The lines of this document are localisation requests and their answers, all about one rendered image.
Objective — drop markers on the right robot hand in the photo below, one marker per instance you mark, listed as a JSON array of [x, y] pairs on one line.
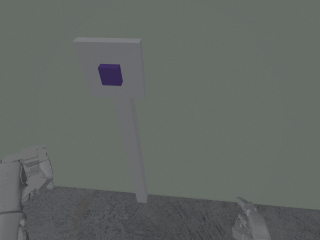
[[255, 225]]

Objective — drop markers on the left robot hand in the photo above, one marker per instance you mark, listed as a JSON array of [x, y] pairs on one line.
[[13, 177]]

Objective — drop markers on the robot left forearm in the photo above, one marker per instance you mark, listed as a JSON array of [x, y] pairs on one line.
[[12, 225]]

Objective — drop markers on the button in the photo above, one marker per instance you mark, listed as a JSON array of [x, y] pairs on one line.
[[110, 74]]

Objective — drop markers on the panel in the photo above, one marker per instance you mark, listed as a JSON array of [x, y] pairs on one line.
[[128, 53]]

